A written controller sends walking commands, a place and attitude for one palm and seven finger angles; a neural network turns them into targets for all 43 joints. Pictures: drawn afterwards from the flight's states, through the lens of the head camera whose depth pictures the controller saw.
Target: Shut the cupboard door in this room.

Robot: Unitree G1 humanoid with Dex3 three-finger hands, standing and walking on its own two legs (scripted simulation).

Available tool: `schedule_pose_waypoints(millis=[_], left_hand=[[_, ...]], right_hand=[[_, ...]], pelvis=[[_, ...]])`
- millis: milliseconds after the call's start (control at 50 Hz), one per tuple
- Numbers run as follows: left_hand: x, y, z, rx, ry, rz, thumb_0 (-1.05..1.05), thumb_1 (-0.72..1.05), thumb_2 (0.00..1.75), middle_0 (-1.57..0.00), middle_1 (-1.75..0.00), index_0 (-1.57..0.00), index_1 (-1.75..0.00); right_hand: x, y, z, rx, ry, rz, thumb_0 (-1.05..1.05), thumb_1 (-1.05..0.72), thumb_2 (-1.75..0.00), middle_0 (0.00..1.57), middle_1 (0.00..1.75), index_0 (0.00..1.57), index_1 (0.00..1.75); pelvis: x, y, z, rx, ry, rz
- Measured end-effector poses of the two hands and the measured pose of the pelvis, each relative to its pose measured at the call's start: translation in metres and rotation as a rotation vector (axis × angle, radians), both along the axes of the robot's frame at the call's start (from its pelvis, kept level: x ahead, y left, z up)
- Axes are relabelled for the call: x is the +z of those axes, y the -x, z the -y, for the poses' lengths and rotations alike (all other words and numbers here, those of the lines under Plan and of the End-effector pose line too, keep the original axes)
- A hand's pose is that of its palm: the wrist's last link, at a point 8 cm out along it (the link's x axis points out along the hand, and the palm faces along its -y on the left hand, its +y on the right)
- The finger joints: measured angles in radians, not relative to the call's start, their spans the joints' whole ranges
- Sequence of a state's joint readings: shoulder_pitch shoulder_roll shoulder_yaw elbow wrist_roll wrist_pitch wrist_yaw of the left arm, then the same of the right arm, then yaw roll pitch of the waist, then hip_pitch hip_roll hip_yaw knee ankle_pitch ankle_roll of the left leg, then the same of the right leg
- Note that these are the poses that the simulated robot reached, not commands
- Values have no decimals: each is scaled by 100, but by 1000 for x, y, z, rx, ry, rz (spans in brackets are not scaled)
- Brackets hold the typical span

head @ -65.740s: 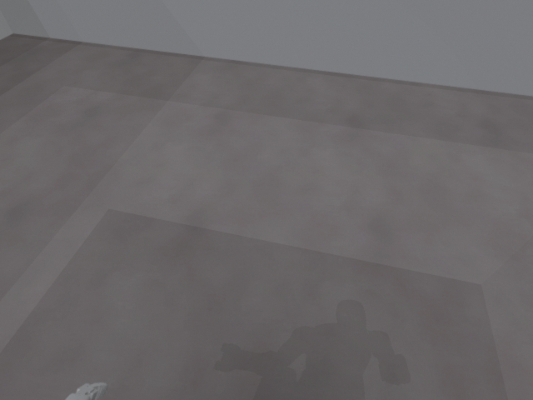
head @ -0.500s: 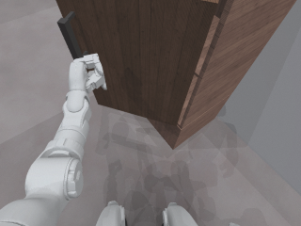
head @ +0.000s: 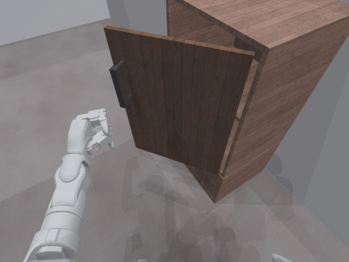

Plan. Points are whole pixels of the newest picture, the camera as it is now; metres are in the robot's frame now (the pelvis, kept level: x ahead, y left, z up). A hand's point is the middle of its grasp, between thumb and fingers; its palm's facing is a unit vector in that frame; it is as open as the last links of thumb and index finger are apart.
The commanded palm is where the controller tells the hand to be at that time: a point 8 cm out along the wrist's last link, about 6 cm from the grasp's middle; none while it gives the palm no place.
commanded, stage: draw the hand back to the body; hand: left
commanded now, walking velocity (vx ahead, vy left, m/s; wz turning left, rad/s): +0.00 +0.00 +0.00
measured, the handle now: (123, 84) +0.65 +0.18 +0.03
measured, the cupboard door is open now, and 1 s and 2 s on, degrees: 36 36 36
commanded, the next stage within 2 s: step back with the hand held close in 1.12 s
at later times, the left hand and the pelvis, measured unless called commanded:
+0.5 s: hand (36, 166) +0.26 +0.24 +0.16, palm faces +0.31 -0.90 -0.31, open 4.3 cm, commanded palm +0.21 +0.28 +0.18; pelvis +0.02 +0.01 +0.04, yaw +1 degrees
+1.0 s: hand out of the picture +0.21 +0.27 +0.19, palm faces +0.47 -0.79 -0.40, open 7.3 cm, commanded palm +0.16 +0.31 +0.21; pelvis +0.02 +0.00 +0.04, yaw +1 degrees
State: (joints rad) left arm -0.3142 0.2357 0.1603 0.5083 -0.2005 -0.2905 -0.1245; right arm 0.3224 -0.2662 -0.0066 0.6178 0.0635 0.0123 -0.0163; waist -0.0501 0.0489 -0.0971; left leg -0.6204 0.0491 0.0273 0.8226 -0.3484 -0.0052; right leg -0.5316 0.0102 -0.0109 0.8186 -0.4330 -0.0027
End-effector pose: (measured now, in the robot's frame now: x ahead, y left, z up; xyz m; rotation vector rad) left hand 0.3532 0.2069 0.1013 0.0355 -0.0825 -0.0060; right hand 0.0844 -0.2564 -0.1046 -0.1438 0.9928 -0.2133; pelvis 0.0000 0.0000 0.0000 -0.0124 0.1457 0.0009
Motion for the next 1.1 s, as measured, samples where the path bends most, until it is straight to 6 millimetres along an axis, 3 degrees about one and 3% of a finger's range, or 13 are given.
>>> schedule_pose_waypoints(millis=[60, 200, 340, 520, 800, 1100], left_hand=[[7, 17, -8, -6, 6, -4, 1, 90, 90, -128, -148, -128, -147], [30, 62, -23, 98, -159, -47, 1, 90, 90, -116, -134, -115, -134], [49, 93, -52, 231, -205, -66, 1, 89, 90, -98, -115, -98, -115], [77, 132, -79, 346, -283, -44, 1, 89, 90, -74, -89, -74, -88], [121, 191, -106, 502, -456, 21, 1, 89, 89, -36, -47, -36, -47], [111, 189, -92, 480, -397, 39, 1, 89, 89, -22, -31, -22, -31]], right_hand=[[13, -30, -3, 31, 8, 94, 1, -91, -90, 20, 29, 20, 30], [50, -91, -27, 75, 15, 241, 1, -91, -90, 20, 29, 20, 30], [72, -123, -57, 159, -11, 307, 1, -91, -90, 20, 29, 20, 30], [68, -124, -72, 215, -46, 281, 1, -90, -90, 21, 30, 20, 30], [58, -115, -47, 173, -19, 269, 1, -90, -90, 20, 30, 20, 30], [71, -121, -38, 168, 4, 337, 1, -90, -90, 20, 30, 20, 30]], pelvis=[[4, 0, -3, 3, -2, 28], [22, -4, -8, 6, -9, 108], [34, -10, -11, 14, -10, 168], [41, -19, -13, 15, -13, 201], [41, -26, -9, 13, -14, 212], [41, -22, -1, 9, -14, 226]])
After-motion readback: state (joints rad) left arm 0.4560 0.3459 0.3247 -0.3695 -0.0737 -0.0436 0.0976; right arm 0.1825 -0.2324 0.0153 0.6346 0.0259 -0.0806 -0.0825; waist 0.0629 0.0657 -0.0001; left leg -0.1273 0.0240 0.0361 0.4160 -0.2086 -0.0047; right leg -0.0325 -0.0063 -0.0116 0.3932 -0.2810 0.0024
